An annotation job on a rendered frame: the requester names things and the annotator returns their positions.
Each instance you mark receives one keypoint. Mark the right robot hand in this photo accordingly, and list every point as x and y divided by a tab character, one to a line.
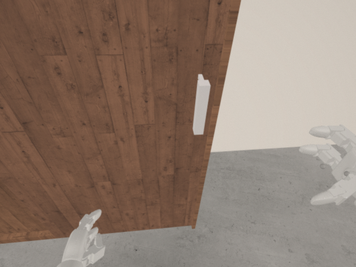
345	185

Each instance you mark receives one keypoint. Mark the handle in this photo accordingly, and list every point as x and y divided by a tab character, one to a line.
202	98

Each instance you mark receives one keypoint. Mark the left robot hand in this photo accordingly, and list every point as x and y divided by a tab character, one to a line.
79	241

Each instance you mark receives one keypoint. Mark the wardrobe door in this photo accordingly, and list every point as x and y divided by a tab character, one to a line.
97	101
15	217

